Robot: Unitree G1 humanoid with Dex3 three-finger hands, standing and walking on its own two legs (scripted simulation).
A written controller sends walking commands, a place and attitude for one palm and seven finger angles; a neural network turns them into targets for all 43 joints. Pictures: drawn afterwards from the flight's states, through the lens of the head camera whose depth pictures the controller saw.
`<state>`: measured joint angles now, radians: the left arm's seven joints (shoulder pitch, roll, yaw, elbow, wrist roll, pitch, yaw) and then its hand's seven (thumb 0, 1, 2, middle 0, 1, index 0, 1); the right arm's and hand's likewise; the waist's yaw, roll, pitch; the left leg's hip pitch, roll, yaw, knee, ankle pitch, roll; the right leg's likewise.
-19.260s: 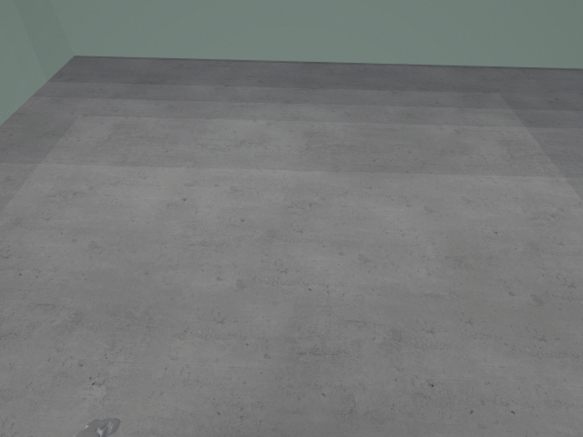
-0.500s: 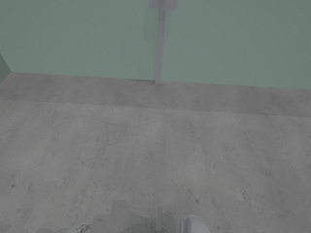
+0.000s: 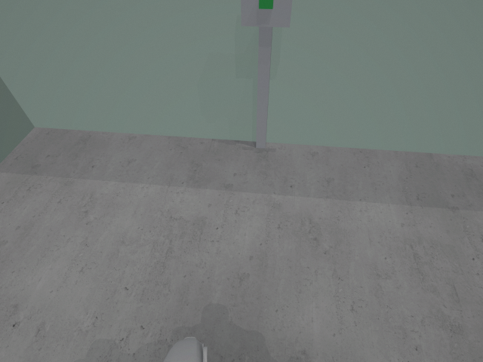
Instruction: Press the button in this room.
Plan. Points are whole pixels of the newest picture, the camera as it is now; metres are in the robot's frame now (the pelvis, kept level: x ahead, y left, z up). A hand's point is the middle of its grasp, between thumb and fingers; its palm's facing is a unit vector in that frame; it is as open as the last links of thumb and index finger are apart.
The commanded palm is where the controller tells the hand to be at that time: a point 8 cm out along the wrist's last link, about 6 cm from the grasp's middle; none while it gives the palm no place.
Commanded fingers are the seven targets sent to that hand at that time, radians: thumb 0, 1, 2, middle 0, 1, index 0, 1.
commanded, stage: turn or walk to find it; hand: left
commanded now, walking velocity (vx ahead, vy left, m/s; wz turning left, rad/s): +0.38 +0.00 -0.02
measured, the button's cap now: (266, 0) +1.41 -0.02 +0.07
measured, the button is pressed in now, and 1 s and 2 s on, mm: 0 0 0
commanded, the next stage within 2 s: stand and wait in 0.18 s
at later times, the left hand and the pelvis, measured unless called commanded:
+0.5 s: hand (142, 329) +0.22 +0.23 -0.18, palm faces +0.03 -0.98 -0.20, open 7.3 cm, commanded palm none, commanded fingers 0.00 0.90 0.90 -0.20 -0.30 -0.20 -0.30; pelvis +0.17 +0.05 +0.00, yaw -2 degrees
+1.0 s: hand (163, 307) +0.26 +0.19 -0.17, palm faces +0.02 -0.98 -0.22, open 7.2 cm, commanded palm none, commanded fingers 0.00 0.90 0.90 -0.20 -0.30 -0.20 -0.30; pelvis +0.22 +0.01 +0.00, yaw -1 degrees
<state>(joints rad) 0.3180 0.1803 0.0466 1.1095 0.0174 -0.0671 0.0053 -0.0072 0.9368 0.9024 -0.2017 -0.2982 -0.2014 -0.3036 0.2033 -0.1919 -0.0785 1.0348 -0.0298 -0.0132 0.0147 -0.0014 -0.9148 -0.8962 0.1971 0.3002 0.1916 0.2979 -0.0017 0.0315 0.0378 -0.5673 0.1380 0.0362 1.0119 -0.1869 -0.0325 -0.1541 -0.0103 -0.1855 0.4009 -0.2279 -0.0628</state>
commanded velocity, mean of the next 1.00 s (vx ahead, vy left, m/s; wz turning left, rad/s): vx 0.06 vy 0.00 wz -0.01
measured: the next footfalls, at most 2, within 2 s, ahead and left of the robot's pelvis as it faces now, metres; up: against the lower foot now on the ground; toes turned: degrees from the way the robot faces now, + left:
left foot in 0.22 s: +0.23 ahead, +0.16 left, +0.00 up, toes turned +6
right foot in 0.58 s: +0.28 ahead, -0.09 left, +0.00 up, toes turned -11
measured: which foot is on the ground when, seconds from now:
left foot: up 0.00-0.20, down 0.22-1.00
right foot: down 0.00-0.22, up 0.24-0.56, down 0.58-1.00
